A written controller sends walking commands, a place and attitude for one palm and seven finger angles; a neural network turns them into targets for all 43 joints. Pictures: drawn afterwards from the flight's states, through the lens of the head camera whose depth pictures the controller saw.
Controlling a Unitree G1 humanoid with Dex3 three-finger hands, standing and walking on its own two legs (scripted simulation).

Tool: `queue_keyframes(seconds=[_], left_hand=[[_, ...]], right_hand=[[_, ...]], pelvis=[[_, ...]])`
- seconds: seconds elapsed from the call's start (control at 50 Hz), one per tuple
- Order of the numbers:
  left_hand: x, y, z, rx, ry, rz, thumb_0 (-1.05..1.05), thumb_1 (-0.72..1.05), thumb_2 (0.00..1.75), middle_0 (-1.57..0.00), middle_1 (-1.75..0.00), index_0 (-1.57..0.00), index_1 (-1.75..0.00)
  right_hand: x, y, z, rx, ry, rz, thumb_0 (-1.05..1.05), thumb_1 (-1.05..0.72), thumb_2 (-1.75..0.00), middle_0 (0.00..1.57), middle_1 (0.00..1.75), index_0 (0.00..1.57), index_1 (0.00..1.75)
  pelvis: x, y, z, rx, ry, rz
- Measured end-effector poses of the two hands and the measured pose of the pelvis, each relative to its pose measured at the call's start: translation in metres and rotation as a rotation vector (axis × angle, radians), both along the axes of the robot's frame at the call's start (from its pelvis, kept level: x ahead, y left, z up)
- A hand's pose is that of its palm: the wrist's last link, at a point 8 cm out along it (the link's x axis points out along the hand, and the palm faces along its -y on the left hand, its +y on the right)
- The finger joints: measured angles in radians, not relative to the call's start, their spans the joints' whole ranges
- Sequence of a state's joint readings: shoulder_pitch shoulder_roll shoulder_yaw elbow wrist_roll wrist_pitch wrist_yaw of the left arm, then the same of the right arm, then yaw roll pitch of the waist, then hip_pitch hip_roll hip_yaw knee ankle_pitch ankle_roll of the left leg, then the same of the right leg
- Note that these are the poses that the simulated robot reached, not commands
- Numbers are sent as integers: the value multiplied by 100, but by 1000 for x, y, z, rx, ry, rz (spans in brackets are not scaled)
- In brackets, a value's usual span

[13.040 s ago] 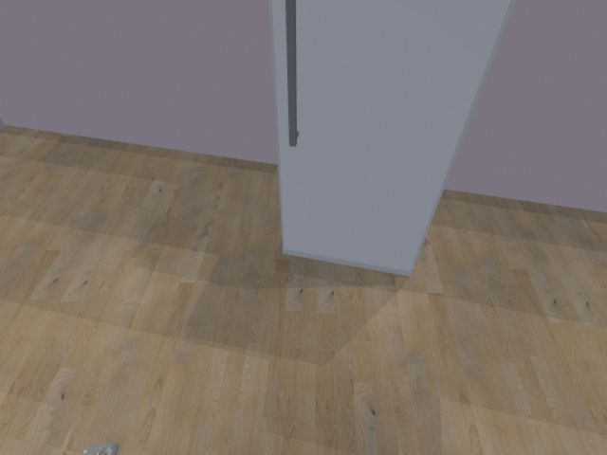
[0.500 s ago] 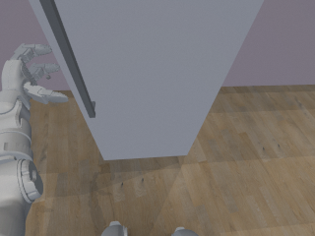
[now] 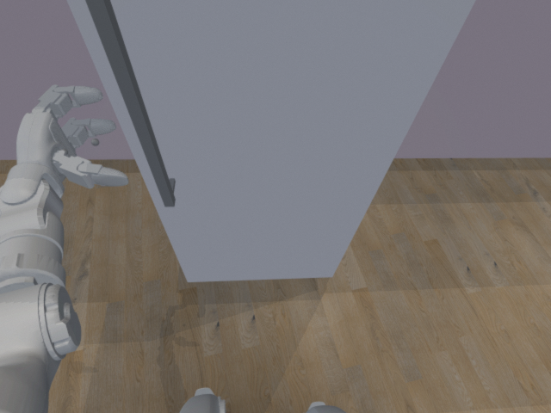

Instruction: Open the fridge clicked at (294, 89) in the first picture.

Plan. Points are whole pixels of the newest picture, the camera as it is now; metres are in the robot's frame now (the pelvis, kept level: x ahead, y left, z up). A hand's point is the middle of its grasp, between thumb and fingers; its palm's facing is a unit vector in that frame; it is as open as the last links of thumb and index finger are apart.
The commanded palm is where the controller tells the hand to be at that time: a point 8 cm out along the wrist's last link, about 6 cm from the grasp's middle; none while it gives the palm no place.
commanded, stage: move the hooked fingers beside the handle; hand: left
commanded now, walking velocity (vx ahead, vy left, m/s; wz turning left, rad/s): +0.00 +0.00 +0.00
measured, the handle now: (138, 96) +0.53 +0.18 +0.15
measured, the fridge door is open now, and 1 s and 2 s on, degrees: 0 0 0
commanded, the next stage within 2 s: feel for the door with the fingertips in 0.16 s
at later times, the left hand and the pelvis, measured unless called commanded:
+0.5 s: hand (101, 146) +0.46 +0.23 +0.12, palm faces +0.03 -1.00 +0.00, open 14.0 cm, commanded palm +0.44 +0.26 +0.11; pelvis +0.00 +0.00 +0.00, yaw +0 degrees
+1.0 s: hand (118, 136) +0.47 +0.21 +0.13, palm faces +0.06 -1.00 -0.01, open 14.0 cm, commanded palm +0.46 +0.25 +0.11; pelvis -0.01 +0.00 +0.00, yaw +0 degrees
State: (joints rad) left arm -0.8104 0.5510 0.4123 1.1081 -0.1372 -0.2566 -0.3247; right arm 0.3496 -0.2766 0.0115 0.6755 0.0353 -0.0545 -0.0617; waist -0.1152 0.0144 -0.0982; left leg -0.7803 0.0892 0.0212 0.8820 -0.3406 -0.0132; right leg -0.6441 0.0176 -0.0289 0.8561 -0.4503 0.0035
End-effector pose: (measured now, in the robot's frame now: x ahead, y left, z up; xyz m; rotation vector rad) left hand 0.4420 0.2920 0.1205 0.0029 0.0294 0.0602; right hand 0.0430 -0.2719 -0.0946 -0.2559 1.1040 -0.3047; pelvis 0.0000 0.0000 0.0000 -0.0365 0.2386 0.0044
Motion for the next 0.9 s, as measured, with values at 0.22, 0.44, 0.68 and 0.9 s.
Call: queue_keyframes(seconds=[0.22,0.44,0.68,0.9], left_hand=[[-3,2,-3,-7,-2,7,-1,-50,30,-30,-120,-30,-120],[-6,-1,0,-4,-16,-19,-1,-50,30,-30,-120,-30,-120],[-4,-35,-3,-13,-14,-13,-1,-50,30,-30,-120,-30,-120],[-1,-30,7,7,-21,9,-1,-50,30,-30,-120,-30,-120]], right_hand=[[-4,-2,0,-6,12,-8,1,-91,-89,20,30,21,30],[-11,1,-1,1,25,-10,1,-91,-89,20,30,21,30],[-2,11,-2,32,-30,1,1,-91,-89,20,30,21,30],[-13,8,-6,40,-8,0,1,-91,-89,20,30,21,30]], pelvis=[[0,-1,-1,-1,-2,-1],[-2,2,0,-5,-6,3],[-4,4,1,-1,-21,-1],[-8,0,0,2,-21,0]])
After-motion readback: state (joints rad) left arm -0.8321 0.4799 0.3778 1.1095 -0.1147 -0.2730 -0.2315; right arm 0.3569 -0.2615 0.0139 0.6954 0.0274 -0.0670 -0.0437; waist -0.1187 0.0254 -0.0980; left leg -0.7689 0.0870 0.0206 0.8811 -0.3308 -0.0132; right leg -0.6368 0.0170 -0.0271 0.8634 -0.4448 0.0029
